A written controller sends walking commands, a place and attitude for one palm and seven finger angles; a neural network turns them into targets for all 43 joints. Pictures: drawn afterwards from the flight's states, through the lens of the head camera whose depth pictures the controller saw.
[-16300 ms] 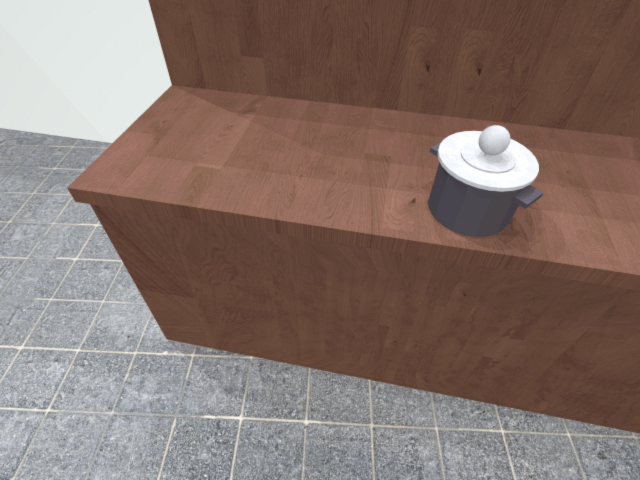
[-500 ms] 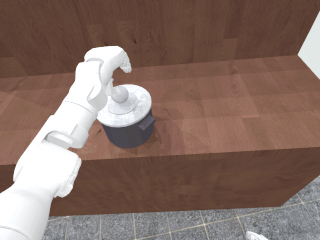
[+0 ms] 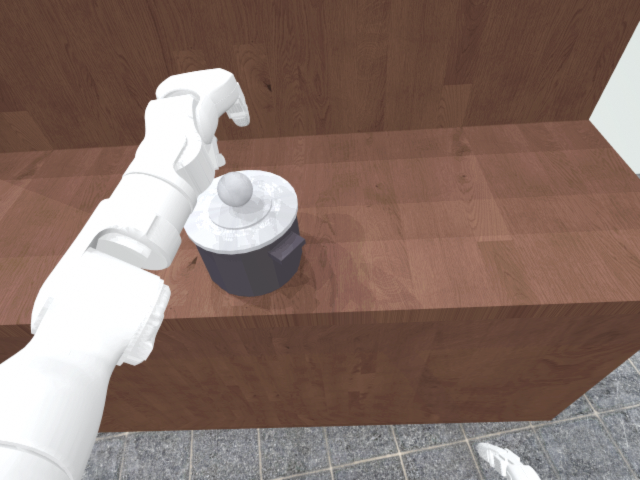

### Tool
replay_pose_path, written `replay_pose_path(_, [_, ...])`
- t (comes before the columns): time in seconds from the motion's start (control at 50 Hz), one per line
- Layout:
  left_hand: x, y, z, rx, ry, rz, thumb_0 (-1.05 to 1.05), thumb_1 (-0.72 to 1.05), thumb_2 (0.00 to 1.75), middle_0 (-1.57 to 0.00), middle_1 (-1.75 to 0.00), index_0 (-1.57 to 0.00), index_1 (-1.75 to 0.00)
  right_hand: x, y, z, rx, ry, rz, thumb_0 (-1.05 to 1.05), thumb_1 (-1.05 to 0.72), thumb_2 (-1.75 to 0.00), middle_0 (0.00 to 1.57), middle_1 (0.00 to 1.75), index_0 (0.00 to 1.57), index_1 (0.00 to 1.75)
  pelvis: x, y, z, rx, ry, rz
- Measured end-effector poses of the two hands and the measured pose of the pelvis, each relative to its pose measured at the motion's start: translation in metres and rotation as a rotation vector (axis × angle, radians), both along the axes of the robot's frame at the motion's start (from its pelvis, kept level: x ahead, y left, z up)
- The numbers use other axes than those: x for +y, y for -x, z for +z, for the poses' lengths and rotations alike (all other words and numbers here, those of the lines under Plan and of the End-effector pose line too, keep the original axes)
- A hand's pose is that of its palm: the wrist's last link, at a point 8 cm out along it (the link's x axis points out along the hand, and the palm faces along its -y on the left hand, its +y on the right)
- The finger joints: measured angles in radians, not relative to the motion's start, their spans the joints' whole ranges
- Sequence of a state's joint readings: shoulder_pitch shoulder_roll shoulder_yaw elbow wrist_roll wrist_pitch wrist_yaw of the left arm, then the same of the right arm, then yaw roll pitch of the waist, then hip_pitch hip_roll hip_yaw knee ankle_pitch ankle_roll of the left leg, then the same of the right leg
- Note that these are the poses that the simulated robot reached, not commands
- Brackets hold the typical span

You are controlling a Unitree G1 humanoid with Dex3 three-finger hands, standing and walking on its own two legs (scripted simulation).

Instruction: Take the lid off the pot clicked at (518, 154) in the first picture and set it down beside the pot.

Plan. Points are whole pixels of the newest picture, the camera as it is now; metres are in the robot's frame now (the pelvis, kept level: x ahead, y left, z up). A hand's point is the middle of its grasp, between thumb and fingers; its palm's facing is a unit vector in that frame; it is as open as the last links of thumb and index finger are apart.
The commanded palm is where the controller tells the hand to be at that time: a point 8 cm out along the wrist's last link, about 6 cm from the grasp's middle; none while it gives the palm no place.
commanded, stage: move the open hand above the knob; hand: left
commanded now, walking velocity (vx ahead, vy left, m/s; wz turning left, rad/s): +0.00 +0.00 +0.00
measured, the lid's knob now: (235, 189) +0.49 +0.12 +0.11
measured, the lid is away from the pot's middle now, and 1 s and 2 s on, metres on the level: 0.00 0.00 0.00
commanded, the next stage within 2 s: lower the open fingers around the knob in 1.00 s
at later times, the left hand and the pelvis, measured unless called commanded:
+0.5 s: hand (211, 153) +0.45 +0.12 +0.20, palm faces -0.18 -0.03 -0.98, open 10.3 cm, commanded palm +0.44 +0.13 +0.25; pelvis -0.01 +0.00 +0.00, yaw +1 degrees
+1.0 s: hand (217, 155) +0.47 +0.12 +0.19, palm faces -0.22 -0.02 -0.97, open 10.3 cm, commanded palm +0.45 +0.12 +0.25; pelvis +0.00 +0.01 +0.00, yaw +0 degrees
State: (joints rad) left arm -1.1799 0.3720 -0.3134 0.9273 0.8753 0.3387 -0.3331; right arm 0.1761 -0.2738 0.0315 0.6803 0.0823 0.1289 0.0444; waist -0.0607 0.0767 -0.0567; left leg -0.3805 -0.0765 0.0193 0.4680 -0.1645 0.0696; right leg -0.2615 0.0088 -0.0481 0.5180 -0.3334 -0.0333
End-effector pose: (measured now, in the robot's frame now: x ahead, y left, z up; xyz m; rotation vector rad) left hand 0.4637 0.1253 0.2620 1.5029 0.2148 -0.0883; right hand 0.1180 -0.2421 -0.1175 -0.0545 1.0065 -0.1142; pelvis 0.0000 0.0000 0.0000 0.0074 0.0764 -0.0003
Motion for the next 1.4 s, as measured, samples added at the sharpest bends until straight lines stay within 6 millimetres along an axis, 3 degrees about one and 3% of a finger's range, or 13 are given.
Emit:
replay_pose_path(0.08, [-0.005,0.009,-0.019,0.05,-0.034,-0.063,0.0,-0.38,1.58,-0.85,-0.08,-0.84,-0.08,-0.005,0.008,-0.004,0.029,0.003,-0.008,0.01,-0.91,-0.9,0.2,0.3,0.2,0.3,0.0,-0.001,0.0,-0.01,0.003,0.005])
replay_pose_path(0.16, [-0.017,0.015,-0.007,0.003,-0.009,-0.167,0.0,-0.38,1.58,-0.85,-0.08,-0.84,-0.08,-0.007,0.007,-0.003,0.016,0.02,-0.012,0.01,-0.91,-0.9,0.2,0.3,0.2,0.3,0.0,-0.002,0.001,-0.026,0.005,0.006])
replay_pose_path(0.26, [0.001,0.005,0.006,-0.039,0.029,-0.056,0.0,-0.38,1.58,-0.85,-0.08,-0.85,-0.08,-0.007,0.005,0.0,0.008,0.013,-0.019,0.01,-0.91,-0.9,0.2,0.3,0.2,0.3,-0.001,0.0,0.001,-0.015,0.001,-0.008])
replay_pose_path(0.4, [0.006,0.023,-0.02,0.032,-0.031,-0.072,0.0,-0.38,1.58,-0.85,-0.08,-0.84,-0.08,-0.003,-0.008,0.002,-0.018,-0.003,0.005,0.01,-0.91,-0.9,0.2,0.3,0.2,0.3,0.001,0.003,0.0,-0.026,0.007,0.006])
replay_pose_path(0.54, [0.004,0.019,0.002,-0.028,0.007,-0.085,0.0,-0.38,1.58,-0.85,-0.08,-0.85,-0.08,0.005,-0.02,0.008,-0.057,0.014,0.025,0.01,-0.91,-0.9,0.2,0.3,0.2,0.3,0.002,0.007,0.0,-0.025,0.008,0.013])
replay_pose_path(0.62, [0.012,0.014,-0.004,-0.002,-0.027,-0.021,0.0,-0.38,1.58,-0.85,-0.08,-0.84,-0.08,0.008,-0.014,0.006,-0.037,0.001,0.025,0.01,-0.91,-0.9,0.2,0.3,0.2,0.3,0.004,0.008,0.0,-0.01,0.008,0.011])
replay_pose_path(0.72, [0.0,0.018,-0.015,0.034,-0.023,-0.099,0.0,-0.38,1.58,-0.85,-0.08,-0.84,-0.08,0.01,-0.006,0.001,-0.009,0.002,0.02,0.01,-0.91,-0.9,0.2,0.3,0.2,0.3,0.008,0.007,0.0,-0.016,0.011,0.015])
replay_pose_path(0.88, [0.0,0.003,0.002,-0.016,0.001,-0.072,0.0,-0.38,1.58,-0.85,-0.08,-0.85,-0.08,0.01,0.015,-0.003,0.034,0.009,-0.016,0.01,-0.91,-0.9,0.2,0.3,0.2,0.3,0.012,0.004,0.0,-0.005,0.01,0.0])
replay_pose_path(1.0, [-0.002,0.005,-0.018,0.028,-0.029,-0.094,0.0,-0.38,1.58,-0.85,-0.08,-0.84,-0.08,0.009,0.023,-0.007,0.066,0.006,-0.022,0.01,-0.91,-0.9,0.2,0.3,0.2,0.3,0.015,0.002,0.0,-0.004,0.011,0.0])
replay_pose_path(1.08, [-0.012,0.008,-0.009,-0.016,-0.009,-0.162,0.0,-0.38,1.58,-0.85,-0.08,-0.85,-0.08,0.01,0.018,-0.006,0.042,0.013,-0.019,0.01,-0.91,-0.9,0.2,0.3,0.2,0.3,0.016,0.0,0.001,-0.011,0.012,0.002])
replay_pose_path(1.16, [-0.006,0.002,0.0,-0.034,0.019,-0.093,0.0,-0.38,1.58,-0.85,-0.08,-0.85,-0.08,0.012,0.011,-0.004,0.03,0.005,-0.014,0.01,-0.91,-0.9,0.2,0.3,0.2,0.3,0.015,0.0,0.001,-0.003,0.009,-0.004])
replay_pose_path(1.32, [-0.009,0.015,-0.033,0.057,-0.005,-0.096,0.0,-0.38,1.58,-0.85,-0.08,-0.84,-0.08,0.013,-0.007,0.0,-0.004,-0.007,0.015,0.01,-0.91,-0.9,0.2,0.3,0.2,0.3,0.013,0.001,0.0,-0.011,0.01,0.007])
replay_pose_path(1.4, [-0.014,0.015,-0.027,0.046,-0.006,-0.109,0.0,-0.38,1.58,-0.85,-0.08,-0.85,-0.08,0.013,-0.014,0.003,-0.033,0.006,0.021,0.01,-0.91,-0.9,0.2,0.3,0.2,0.3,0.011,0.002,0.0,-0.019,0.01,0.014])
